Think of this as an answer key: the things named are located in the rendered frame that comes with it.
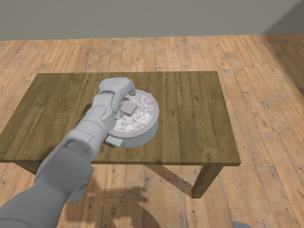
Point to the pot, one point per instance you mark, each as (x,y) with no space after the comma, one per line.
(134,142)

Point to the lid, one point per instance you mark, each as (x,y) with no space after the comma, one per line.
(140,114)

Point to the table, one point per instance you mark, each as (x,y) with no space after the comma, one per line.
(194,126)

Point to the robot left forearm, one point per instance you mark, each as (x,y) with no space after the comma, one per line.
(86,138)

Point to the left robot upper arm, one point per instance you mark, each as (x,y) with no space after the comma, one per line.
(65,179)

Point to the left robot hand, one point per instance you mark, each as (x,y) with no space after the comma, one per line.
(123,85)

